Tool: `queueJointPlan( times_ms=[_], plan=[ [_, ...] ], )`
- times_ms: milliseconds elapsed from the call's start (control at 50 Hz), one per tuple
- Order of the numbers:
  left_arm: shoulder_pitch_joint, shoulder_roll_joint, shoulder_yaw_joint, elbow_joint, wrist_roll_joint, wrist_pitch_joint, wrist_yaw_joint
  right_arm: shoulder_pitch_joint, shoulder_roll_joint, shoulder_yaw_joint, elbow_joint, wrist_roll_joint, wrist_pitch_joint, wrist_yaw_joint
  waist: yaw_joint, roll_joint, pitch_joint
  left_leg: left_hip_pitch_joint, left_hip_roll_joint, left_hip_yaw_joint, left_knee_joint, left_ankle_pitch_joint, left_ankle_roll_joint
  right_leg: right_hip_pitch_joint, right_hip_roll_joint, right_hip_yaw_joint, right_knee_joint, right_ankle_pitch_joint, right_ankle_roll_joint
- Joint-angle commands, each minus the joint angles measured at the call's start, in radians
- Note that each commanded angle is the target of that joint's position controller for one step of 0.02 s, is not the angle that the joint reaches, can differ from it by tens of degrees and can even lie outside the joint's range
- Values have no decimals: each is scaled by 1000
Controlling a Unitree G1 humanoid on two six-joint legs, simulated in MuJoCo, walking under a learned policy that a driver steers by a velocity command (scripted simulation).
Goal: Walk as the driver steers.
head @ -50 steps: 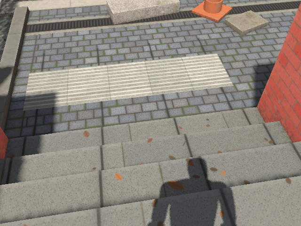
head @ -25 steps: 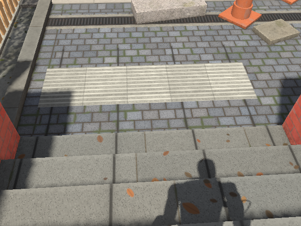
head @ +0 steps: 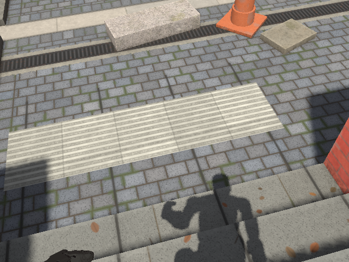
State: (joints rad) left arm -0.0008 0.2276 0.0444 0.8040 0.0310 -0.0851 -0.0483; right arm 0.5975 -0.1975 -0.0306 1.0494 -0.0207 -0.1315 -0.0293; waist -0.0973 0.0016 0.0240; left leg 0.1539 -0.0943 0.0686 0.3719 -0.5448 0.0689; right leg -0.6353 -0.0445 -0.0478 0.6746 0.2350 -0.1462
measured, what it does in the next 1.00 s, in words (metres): goes down: right foot 0.17 m lower, then left foot 0.17 m lower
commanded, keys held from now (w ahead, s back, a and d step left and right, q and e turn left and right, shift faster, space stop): w+shift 0.84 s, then shift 0.16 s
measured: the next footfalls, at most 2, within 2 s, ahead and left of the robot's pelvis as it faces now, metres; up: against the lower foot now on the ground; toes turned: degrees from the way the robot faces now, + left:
right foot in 0.14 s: +0.30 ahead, -0.10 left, -0.17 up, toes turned -4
left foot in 0.52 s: +0.57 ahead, +0.05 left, -0.33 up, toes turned +2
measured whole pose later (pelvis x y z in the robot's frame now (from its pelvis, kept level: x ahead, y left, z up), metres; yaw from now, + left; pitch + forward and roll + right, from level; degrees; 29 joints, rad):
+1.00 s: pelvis +0.88 -0.04 -0.49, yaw -1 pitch -1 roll -1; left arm 0.35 0.22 0.04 1.06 0.08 -0.10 -0.05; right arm 0.34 -0.21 -0.04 1.05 -0.06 -0.10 0.00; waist 0.01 0.02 0.01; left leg -0.57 -0.01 -0.09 1.58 -0.42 0.08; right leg -0.26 0.07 -0.09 0.69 -0.42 -0.13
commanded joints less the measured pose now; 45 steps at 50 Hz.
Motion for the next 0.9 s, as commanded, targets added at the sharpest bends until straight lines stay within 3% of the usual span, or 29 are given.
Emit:
queueJointPlan(
  times_ms=[20,40,100,120,140,160,180,200,240,260,280,300,340,380,440,480,520,540,560,580,600,660,680,700,740,800,860,880,900],
  plan=[
    [-161,28,1,-84,-5,-42,-19,50,-83,-15,-9,-3,5,-34,-24,-79,155,63,208,-71,87,550,67,-124,-30,-3,-396,274,26],
    [-169,-8,-7,-70,-5,-35,-26,57,-86,-8,-2,14,11,-34,-62,-74,121,-76,201,-88,87,520,72,107,9,-49,-364,344,53],
    [169,67,20,19,23,-6,14,-17,-134,-3,7,8,15,-34,65,12,49,-158,190,-96,447,845,94,411,42,-57,-311,221,45],
    [340,109,36,68,39,-10,35,-15,-149,-6,20,4,28,-37,139,1,-15,-208,187,-88,714,923,100,575,49,-87,-295,149,34],
    [662,153,63,168,27,-6,44,-128,-179,-16,18,4,35,-43,340,5,-154,-320,182,-51,1114,1045,70,883,1,-52,-250,281,2],
    [691,212,77,173,52,-6,40,-171,-136,-24,5,13,40,-43,354,-180,-69,-668,-25,-27,1658,33,55,982,-132,98,-317,241,-86],
    [683,238,60,161,38,-9,30,-4,-77,-9,-58,78,18,-50,190,-329,-300,-1013,1,-233,1700,-230,41,1428,-356,294,163,938,-106],
    [698,203,59,162,11,-6,20,-43,-115,-4,-49,77,10,-56,250,-112,-371,-1116,41,-256,1587,-112,36,1424,-390,405,44,741,-154],
    [510,168,66,156,-2,12,49,-170,-157,-21,-51,-21,39,-31,158,98,-150,-1089,145,-161,1383,-21,12,918,-350,512,-241,-176,-231],
    [529,175,60,172,-2,-10,49,-127,-152,-33,-42,-61,60,-10,120,25,-41,-1073,157,-222,1326,-28,19,738,-385,563,-163,-107,-267],
    [544,64,24,209,-10,-30,40,-179,-113,-35,-31,-68,74,-1,84,147,60,-1016,195,-289,1092,154,13,510,-316,446,-109,-34,-178],
    [487,48,9,205,-21,-40,44,-274,-63,-28,-80,-34,95,13,33,90,131,-843,204,-235,817,309,-35,195,-228,300,-195,-182,-119],
    [390,141,29,186,4,-41,51,-178,-51,-25,-42,-54,107,32,-14,-63,95,-547,135,-59,736,601,-48,-20,-144,209,-146,-178,-105],
    [327,36,3,185,-52,-79,59,-265,-42,-11,-73,-5,66,67,-33,4,34,-280,137,-54,384,1234,-20,-190,1,25,-74,-622,6],
    [372,120,20,201,-42,-70,66,-402,-69,1,-123,5,79,69,49,-87,102,-226,96,17,316,1126,-18,-91,-24,37,22,-551,9],
    [355,109,14,213,-16,-41,66,-145,-151,-31,-31,-25,100,31,-29,-96,22,-117,51,96,455,971,48,48,-46,-6,372,-208,28],
    [251,176,35,222,-3,-8,76,302,-201,-67,71,-39,90,19,-326,128,18,75,101,76,21,809,128,36,75,-67,1235,-92,30],
    [218,49,17,198,11,13,91,202,-198,-58,66,-8,75,50,-239,247,150,37,246,-138,65,1023,151,-249,240,19,1662,-999,2],
    [403,-34,-11,103,-51,-2,113,95,-156,-8,42,-17,49,61,39,260,81,139,394,-325,352,1665,75,-443,179,192,1462,-926,-26],
    [478,17,0,181,-20,2,106,113,-140,-18,58,-17,44,74,55,7,27,130,412,-380,284,1182,90,-487,96,218,1227,-784,-56],
    [509,19,7,222,5,19,106,63,-122,-15,56,-10,43,71,106,-70,65,-42,408,-399,291,879,132,-473,72,226,1173,-771,-45],
    [212,34,0,121,46,46,68,-133,-143,2,6,-7,3,29,162,83,194,-635,405,-534,160,577,208,-236,-11,207,538,-416,108],
    [160,44,-1,123,57,58,69,-123,-161,-1,13,-14,4,16,142,33,192,-728,370,-497,161,586,210,-110,12,151,513,-368,138],
    [227,41,0,150,45,64,53,-104,-208,-13,8,-20,1,14,158,54,133,-741,363,-471,215,561,191,-30,32,69,600,-297,127],
    [120,42,-7,119,-2,12,13,-154,-64,21,11,24,-26,3,163,-93,162,-838,183,-262,303,118,126,134,-16,48,105,369,92],
    [16,24,-21,75,-16,13,-1,-104,-123,-1,26,25,-2,17,37,66,156,-766,184,-205,346,292,113,376,28,-46,-8,197,85],
    [705,149,46,288,8,29,38,-177,-119,2,66,-23,20,15,349,37,-70,-649,184,-86,1109,954,88,818,60,-122,-17,90,6],
    [771,167,59,307,21,19,28,-249,-157,-27,54,-4,30,-1,449,-178,-8,-714,18,-43,1627,450,43,842,-38,42,-384,105,-71],
    [745,190,51,330,23,6,15,-188,-98,-23,1,13,22,-11,293,-238,-19,-1075,-35,-142,1717,-235,41,1079,-208,214,-46,524,-65]
  ],
)
Keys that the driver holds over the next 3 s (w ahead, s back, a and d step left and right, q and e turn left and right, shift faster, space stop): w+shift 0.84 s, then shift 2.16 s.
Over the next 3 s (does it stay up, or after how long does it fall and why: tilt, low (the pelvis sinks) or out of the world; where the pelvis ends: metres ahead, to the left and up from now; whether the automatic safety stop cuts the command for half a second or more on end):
stays up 1.23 -0.08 -0.64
